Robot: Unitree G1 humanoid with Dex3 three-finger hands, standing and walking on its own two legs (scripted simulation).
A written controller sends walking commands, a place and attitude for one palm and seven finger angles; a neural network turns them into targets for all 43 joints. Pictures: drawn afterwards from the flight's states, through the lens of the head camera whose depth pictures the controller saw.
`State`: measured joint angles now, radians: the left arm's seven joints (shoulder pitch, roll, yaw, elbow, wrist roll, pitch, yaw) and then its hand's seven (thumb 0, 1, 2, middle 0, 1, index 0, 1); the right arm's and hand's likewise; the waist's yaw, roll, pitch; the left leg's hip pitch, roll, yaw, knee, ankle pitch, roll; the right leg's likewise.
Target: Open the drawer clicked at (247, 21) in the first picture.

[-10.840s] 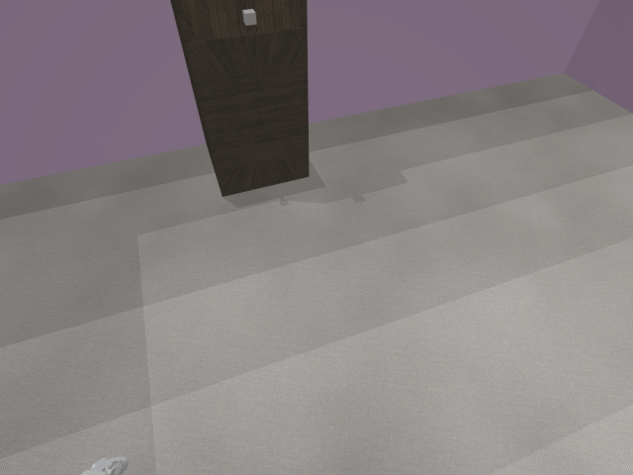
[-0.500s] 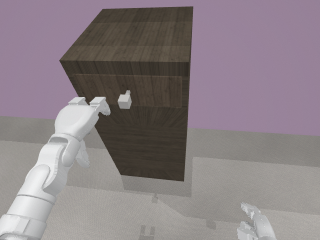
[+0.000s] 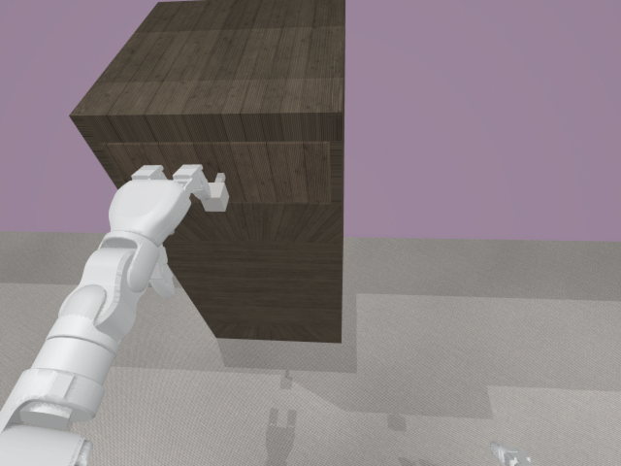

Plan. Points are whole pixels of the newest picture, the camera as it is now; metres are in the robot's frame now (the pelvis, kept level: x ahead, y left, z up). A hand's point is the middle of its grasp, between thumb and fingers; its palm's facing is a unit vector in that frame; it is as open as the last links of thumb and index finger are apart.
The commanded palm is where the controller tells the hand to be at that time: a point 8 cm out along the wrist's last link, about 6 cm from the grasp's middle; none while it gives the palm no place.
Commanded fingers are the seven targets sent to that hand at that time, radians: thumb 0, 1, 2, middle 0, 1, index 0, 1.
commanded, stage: move the hooked fingers above the handle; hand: left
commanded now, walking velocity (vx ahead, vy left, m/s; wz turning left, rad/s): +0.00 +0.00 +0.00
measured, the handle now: (217, 189) +0.54 +0.23 +0.01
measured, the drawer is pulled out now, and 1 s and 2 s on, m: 0.00 0.00 0.00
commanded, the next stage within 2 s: lower the fingers behind the handle in 1.50 s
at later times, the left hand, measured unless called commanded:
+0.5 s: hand (195, 198) +0.45 +0.22 +0.07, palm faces -0.02 -0.02 -1.00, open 13.8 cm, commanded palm +0.44 +0.23 +0.13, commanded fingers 0.00 -0.50 0.30 -0.30 -1.20 -0.30 -1.20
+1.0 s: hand (205, 183) +0.50 +0.22 +0.06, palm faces -0.04 -0.02 -1.00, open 13.7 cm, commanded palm +0.48 +0.23 +0.13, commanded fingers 0.00 -0.50 0.30 -0.30 -1.20 -0.30 -1.20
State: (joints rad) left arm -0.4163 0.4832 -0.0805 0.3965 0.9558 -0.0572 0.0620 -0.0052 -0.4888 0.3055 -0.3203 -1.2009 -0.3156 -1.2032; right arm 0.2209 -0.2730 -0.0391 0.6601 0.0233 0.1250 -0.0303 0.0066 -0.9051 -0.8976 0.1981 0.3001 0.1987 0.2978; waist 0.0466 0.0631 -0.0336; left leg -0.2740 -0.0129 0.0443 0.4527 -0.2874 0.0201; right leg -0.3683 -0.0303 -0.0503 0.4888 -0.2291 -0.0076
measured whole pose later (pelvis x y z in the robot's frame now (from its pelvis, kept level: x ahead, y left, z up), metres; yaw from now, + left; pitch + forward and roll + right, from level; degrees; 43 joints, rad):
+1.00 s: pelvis +0.01 +0.00 -0.01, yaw -2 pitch +15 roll +0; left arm -0.86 0.52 -0.01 1.01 1.06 -0.07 0.19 0.00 -0.49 0.31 -0.34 -1.22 -0.34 -1.22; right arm 0.37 -0.28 -0.06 0.70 0.00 0.13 -0.03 0.00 -0.90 -0.90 0.20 0.30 0.20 0.30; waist -0.09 0.05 -0.10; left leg -0.50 0.01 0.07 0.59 -0.35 0.03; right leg -0.59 -0.01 -0.02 0.58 -0.25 0.00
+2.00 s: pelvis +0.00 +0.01 -0.02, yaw -1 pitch +16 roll +0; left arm -0.85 0.51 -0.04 1.02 1.08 -0.11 0.24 -0.01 -0.49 0.31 -0.32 -1.20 -0.32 -1.20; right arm 0.32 -0.27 -0.06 0.69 -0.01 0.11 -0.03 0.00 -0.90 -0.90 0.20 0.30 0.20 0.30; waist -0.08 0.04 -0.11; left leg -0.56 0.00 0.05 0.64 -0.37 0.03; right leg -0.63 -0.02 -0.04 0.62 -0.27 0.00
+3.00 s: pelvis -0.01 +0.02 -0.03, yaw -1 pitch +20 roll -1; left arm -0.86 0.48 -0.03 1.11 1.10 -0.07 0.35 -0.01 -0.49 0.31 -0.32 -1.20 -0.30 -1.20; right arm 0.35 -0.26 -0.06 0.72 -0.03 0.10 0.00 0.00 -0.90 -0.90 0.20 0.30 0.20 0.30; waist -0.11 0.05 -0.14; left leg -0.73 0.01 0.05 0.79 -0.42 0.04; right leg -0.79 -0.02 -0.04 0.73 -0.30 0.01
